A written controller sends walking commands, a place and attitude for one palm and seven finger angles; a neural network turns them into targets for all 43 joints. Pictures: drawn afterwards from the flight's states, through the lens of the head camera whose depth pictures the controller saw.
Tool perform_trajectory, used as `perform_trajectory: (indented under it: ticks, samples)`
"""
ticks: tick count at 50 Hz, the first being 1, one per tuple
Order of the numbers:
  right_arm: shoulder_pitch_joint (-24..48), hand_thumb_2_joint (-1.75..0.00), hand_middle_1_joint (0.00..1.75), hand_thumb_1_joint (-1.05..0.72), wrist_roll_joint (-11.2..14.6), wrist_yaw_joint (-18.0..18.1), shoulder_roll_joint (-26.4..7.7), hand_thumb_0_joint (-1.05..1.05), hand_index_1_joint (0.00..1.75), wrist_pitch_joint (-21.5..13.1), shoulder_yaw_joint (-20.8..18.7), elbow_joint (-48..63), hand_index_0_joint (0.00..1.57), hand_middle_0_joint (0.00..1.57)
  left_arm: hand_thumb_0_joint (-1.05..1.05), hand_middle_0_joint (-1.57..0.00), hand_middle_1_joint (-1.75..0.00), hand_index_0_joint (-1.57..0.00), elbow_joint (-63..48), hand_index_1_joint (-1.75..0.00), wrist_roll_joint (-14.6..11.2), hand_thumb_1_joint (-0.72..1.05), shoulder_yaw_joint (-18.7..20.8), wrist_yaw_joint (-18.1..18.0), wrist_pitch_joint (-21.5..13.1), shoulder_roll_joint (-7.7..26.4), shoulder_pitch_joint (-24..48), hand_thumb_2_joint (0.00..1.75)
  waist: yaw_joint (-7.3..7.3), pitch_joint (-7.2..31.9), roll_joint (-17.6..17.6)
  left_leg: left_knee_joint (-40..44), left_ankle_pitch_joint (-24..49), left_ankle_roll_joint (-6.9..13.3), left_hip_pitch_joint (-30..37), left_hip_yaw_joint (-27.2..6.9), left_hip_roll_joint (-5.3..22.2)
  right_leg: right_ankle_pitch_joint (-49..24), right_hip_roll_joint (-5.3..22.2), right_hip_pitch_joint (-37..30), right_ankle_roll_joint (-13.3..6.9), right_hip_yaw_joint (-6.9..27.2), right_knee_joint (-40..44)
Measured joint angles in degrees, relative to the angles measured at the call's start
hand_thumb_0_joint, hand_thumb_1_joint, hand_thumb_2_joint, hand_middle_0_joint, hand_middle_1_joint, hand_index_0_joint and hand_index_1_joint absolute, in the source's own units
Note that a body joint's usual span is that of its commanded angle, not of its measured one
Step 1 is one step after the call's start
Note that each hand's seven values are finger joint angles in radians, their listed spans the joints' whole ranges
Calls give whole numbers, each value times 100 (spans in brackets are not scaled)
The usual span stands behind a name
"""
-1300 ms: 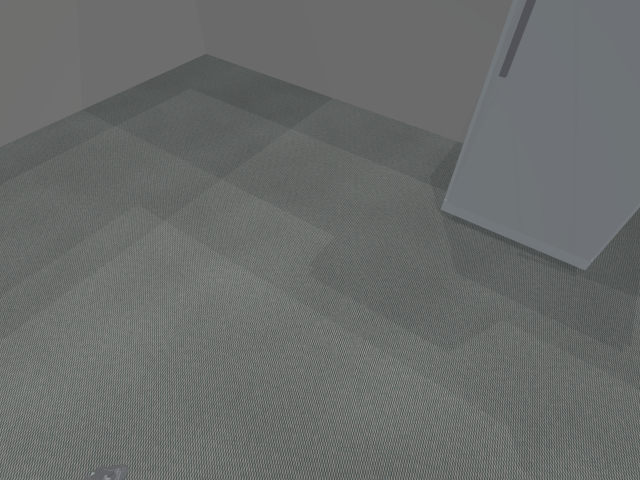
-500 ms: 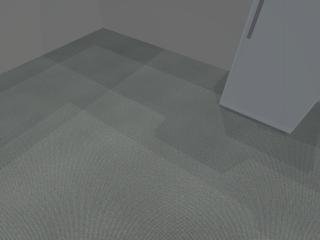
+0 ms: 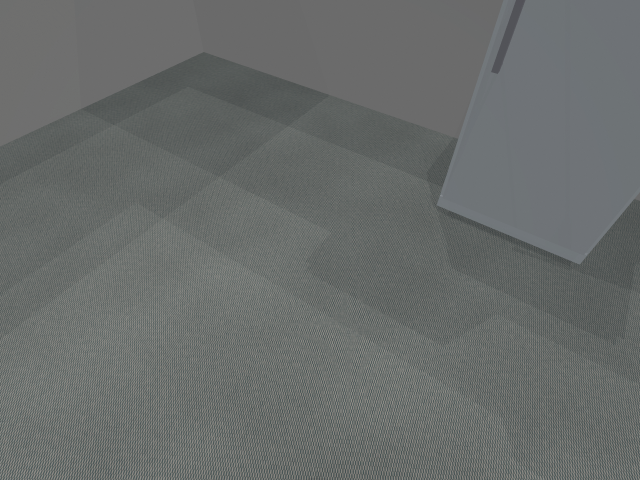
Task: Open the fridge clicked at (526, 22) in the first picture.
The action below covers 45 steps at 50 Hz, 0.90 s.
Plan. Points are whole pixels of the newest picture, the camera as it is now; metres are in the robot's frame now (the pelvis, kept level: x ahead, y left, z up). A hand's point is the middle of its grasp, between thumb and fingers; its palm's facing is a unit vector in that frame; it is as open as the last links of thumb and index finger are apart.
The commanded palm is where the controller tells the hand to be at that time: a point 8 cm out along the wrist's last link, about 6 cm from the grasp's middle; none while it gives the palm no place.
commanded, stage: look at it before walking up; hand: left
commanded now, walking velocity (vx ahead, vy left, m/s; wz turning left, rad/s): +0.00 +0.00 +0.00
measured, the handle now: out of the picture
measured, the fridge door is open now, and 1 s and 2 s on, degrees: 0 0 0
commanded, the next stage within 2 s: walk to a spot facing it in 0.14 s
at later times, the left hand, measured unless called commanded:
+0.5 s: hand out of the picture +0.07 +0.21 -0.18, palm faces -0.09 -0.96 -0.25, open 7.4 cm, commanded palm none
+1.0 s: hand (212, 479) +0.16 +0.17 -0.19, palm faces -0.17 -0.97 -0.16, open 7.4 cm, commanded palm none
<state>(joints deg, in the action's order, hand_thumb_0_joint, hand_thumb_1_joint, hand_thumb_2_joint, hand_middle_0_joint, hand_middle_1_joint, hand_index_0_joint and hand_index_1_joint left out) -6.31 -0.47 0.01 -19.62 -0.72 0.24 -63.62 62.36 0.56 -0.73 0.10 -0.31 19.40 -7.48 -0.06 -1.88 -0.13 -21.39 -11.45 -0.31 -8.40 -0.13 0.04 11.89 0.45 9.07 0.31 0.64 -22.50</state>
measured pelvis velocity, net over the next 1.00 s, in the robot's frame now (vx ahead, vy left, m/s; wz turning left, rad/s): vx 0.22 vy -0.01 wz -0.30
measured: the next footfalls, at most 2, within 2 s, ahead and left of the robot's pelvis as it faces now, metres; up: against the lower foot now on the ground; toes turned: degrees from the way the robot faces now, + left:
left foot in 1.00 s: +0.38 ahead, +0.07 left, +0.00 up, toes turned -10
right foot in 1.52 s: +0.47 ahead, -0.25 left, +0.00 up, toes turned -40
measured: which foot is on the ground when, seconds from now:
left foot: down 0.00-0.58, up 0.60-0.98, down 1.00-1.00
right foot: down 0.00-1.00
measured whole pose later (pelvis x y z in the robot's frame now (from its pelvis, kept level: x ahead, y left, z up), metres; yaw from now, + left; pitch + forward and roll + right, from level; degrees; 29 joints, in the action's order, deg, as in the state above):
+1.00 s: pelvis +0.22 -0.01 -0.02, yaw -17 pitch +0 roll -1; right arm -5.4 -1.1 -1.3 -9.6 -3.0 -2.1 -54.2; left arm 63.7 1.2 2.4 -0.7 -3.0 8.2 -27.8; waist 3.2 -2.6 -0.8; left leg -33.8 -9.8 -0.3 -25.5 5.5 4.6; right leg 27.0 -1.5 -0.2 -0.2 6.4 -27.6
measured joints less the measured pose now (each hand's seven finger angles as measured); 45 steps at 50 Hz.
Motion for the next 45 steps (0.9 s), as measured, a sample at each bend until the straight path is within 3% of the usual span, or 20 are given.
perform_trajectory:
  ticks: [15,23,28,30,33,35,40,45]
  samples:
    - [38,-90,30,-90,-14,23,9,1,30,24,10,-4,20,21,0,-20,-30,-21,5,-30,-6,90,14,-30,8,-2,-18,90,24,19,3,43,-35,-31,83,30,45,13,-44,-72,-21,28,58]
    - [-461,-90,30,-90,-80,3,375,0,30,71,-58,252,20,21,0,-20,-30,-20,-208,-30,57,91,135,117,186,-324,-749,90,100,242,-20,-711,-713,-29,-100,410,204,828,-210,366,-140,368,-921]
    - [-897,-90,30,-90,-82,24,563,0,30,-60,-140,312,20,21,0,-20,-30,-20,-240,-30,63,91,221,205,138,-615,-1123,90,83,89,37,-1107,-1193,-149,69,736,403,1238,-86,687,-156,-171,-1570]
    - [-1090,-90,30,-90,-63,36,582,0,30,-33,-168,241,20,21,0,-20,-30,-20,-268,-30,81,91,246,209,0,-736,-1156,90,22,22,196,-1991,-1513,-145,-210,644,587,765,-183,572,-253,-365,-1523]
    - [-1143,-90,30,-90,-62,18,667,1,30,111,-167,47,20,21,0,-20,-30,-20,-325,-30,44,91,243,63,-245,-884,-1340,90,165,20,147,-3861,-1624,-111,-1039,446,491,1054,-259,309,-378,-313,-1322]
    - [-1023,-90,30,-90,-82,-1,707,1,30,135,-195,69,20,21,0,-20,-30,-20,-295,-30,60,91,213,5,-289,-997,-1522,90,209,19,100,-4374,-1351,-157,-1543,462,474,935,-279,67,-360,-183,-927]
    - [-559,-90,30,-90,-75,-92,822,1,30,73,-288,459,20,20,0,-20,-30,-21,-36,-30,81,91,156,-28,-287,-1221,-1892,90,144,39,25,-3982,-413,-282,-2465,480,592,647,-269,-459,-321,144,-19]
    - [-118,-90,30,-90,-45,-164,949,1,30,-13,-301,754,20,20,0,-20,-30,-21,115,-30,94,90,189,-68,-295,-1247,-1982,90,225,-49,-9,-2706,73,-237,-2591,469,636,744,-239,-904,-189,382,359]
